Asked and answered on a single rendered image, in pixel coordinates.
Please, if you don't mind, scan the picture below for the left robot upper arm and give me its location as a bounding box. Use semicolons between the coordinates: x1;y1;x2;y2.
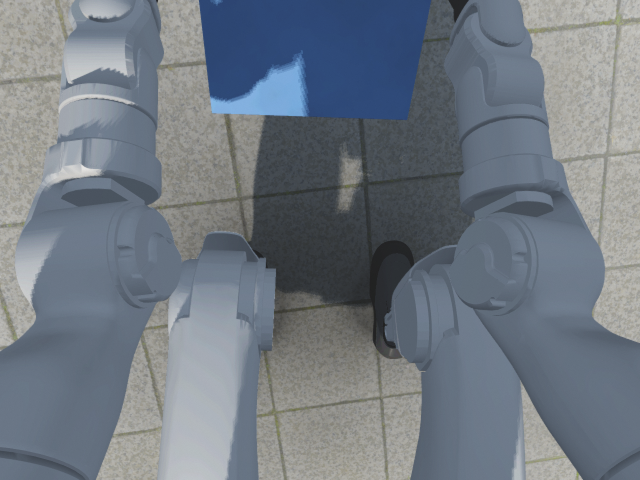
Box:
0;201;182;480

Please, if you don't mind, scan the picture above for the robot left forearm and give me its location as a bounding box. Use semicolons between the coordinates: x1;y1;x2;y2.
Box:
15;0;164;296

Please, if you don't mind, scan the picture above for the right robot hand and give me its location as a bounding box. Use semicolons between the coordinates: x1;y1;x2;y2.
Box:
449;0;469;22

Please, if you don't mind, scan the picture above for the robot left thigh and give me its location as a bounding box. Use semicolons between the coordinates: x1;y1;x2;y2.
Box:
157;249;276;480

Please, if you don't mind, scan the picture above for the right robot upper arm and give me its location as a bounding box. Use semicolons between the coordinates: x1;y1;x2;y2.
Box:
449;212;640;480

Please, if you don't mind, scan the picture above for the left robot shin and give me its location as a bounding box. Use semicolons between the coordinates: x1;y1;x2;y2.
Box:
168;231;259;335

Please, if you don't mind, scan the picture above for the robot right forearm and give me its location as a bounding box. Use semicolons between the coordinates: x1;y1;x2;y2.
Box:
444;0;592;235

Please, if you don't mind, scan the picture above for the carton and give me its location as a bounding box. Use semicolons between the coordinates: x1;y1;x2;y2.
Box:
199;0;431;120

